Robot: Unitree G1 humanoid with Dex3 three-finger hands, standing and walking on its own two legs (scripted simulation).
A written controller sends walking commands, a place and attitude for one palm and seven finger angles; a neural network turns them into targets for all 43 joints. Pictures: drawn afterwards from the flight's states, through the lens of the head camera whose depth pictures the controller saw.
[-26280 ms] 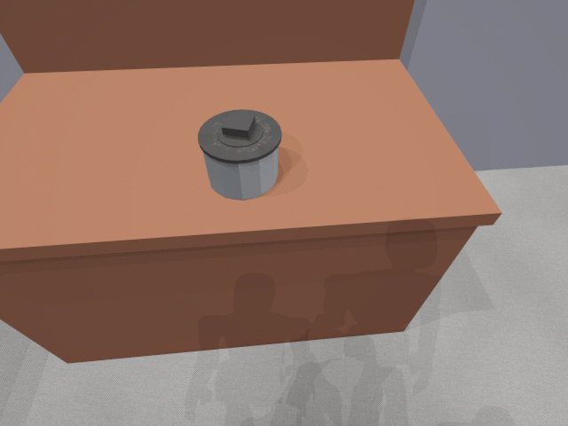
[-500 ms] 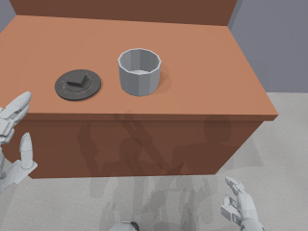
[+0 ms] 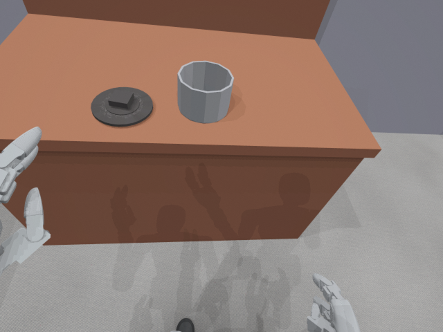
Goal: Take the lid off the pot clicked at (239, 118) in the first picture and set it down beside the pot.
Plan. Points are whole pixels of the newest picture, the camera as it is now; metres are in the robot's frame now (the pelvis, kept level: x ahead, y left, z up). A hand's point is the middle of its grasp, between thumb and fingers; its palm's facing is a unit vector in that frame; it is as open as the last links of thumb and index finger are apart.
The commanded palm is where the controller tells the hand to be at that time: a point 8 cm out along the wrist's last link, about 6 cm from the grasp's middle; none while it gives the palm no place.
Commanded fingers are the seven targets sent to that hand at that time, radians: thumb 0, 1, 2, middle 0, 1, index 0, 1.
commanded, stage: stop stepping back and stand still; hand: left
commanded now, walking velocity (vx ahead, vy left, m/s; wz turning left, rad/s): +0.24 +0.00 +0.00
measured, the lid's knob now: (121, 99) +0.67 +0.33 -0.02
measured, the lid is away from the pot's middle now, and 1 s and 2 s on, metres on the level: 0.23 0.23 0.23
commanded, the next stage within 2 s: none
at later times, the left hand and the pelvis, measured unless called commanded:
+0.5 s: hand out of the picture +0.09 +0.28 +0.17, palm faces +0.35 -0.85 -0.39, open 7.4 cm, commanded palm +0.05 +0.33 +0.18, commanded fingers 0.00 0.90 0.90 -0.20 -0.30 -0.20 -0.30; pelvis -0.08 +0.04 -0.01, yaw +2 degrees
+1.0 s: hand out of the picture +0.01 +0.31 -0.12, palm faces +0.13 -0.94 -0.31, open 7.4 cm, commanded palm none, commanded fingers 0.00 0.90 0.90 -0.20 -0.30 -0.20 -0.30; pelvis -0.12 +0.07 -0.01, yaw +5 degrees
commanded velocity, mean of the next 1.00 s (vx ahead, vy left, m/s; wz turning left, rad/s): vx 0.07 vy -0.02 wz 0.00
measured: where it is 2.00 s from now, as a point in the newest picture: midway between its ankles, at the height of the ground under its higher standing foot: outside the picture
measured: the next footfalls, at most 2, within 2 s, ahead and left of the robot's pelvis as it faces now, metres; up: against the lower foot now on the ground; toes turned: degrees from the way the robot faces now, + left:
right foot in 0.02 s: -0.06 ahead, -0.15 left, +0.00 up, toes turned +0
right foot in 0.36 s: -0.07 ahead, -0.07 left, +0.00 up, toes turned +0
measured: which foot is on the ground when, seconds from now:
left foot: down 0.00-0.34, up 0.36-0.52, down 0.54-1.00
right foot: up 0.00-0.00, down 0.02-0.20, up 0.22-0.34, down 0.36-1.00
